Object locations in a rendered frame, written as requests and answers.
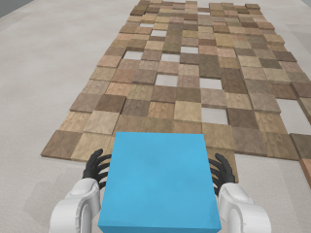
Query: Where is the left robot forearm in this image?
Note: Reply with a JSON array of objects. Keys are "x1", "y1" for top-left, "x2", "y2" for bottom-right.
[{"x1": 49, "y1": 178, "x2": 101, "y2": 233}]

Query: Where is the carton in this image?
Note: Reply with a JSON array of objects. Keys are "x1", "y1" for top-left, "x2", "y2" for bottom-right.
[{"x1": 97, "y1": 131, "x2": 222, "y2": 233}]

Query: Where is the robot right hand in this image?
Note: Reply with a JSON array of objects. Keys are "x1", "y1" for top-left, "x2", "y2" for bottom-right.
[{"x1": 208, "y1": 153, "x2": 235, "y2": 198}]

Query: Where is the right robot forearm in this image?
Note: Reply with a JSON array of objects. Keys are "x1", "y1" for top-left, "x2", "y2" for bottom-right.
[{"x1": 218, "y1": 183, "x2": 272, "y2": 233}]

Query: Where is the robot left hand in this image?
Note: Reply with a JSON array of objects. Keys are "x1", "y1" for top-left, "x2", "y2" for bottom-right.
[{"x1": 82, "y1": 149, "x2": 112, "y2": 190}]

